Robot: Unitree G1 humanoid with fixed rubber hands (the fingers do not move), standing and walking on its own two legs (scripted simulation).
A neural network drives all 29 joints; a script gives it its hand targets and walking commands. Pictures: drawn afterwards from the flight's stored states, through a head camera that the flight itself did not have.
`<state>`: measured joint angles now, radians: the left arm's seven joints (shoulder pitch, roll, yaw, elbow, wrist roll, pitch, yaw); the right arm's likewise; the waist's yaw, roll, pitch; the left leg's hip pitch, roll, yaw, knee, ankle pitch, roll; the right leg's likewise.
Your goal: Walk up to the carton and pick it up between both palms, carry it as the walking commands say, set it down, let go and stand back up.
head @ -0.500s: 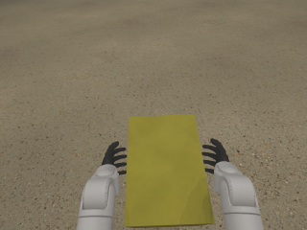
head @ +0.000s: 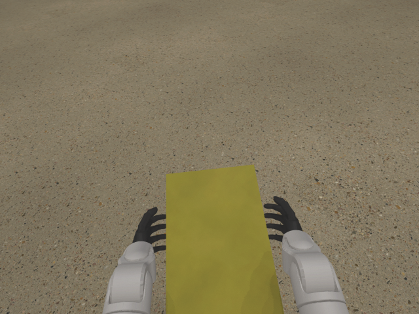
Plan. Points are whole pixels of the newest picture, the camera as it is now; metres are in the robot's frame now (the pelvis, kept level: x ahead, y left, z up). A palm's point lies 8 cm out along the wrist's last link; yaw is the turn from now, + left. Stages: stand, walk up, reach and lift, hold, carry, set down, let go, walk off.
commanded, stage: hold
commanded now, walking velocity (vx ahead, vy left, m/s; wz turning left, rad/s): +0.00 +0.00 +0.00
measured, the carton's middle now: (218, 243) +0.30 +0.04 -0.09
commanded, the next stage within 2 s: set down in 0.44 s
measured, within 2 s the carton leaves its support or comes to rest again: neither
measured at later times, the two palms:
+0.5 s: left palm (125, 232) +0.25 +0.21 +0.04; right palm (279, 216) +0.29 -0.07 +0.07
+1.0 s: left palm (133, 241) +0.26 +0.21 -0.03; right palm (267, 224) +0.32 -0.06 -0.02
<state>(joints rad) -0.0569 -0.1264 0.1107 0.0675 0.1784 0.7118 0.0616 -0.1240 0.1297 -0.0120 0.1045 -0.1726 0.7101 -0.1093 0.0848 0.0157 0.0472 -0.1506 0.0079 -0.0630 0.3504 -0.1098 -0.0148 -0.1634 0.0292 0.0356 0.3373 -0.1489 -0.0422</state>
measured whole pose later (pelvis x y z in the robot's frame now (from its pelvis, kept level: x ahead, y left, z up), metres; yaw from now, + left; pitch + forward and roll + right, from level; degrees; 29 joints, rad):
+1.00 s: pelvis -0.01 +0.01 -0.02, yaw +0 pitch +2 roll +1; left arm -0.34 -0.17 0.39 0.45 0.34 0.53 0.02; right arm -0.42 0.20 -0.30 0.58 -0.33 0.43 -0.05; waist 0.13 0.00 0.01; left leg -0.30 -0.01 -0.15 0.51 -0.24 -0.06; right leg -0.34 0.08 0.09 0.55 -0.23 -0.04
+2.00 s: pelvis -0.07 +0.03 -0.15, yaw +0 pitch +35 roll +1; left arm -0.66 -0.16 0.52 0.54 0.29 0.33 0.09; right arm -0.79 0.15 -0.42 0.72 -0.32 0.27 -0.11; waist 0.09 -0.05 -0.19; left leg -1.42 -0.08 -0.11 1.23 -0.42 -0.07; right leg -1.45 0.11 0.12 1.24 -0.38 0.02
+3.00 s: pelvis -0.09 +0.04 -0.29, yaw +0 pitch +44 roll +1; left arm -1.00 -0.02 0.49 0.67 0.19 0.31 0.12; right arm -1.11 0.01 -0.38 0.84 -0.20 0.24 -0.21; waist 0.08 -0.06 -0.10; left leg -1.98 -0.13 -0.10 1.74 -0.53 -0.09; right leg -2.01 0.17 0.11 1.73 -0.48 0.06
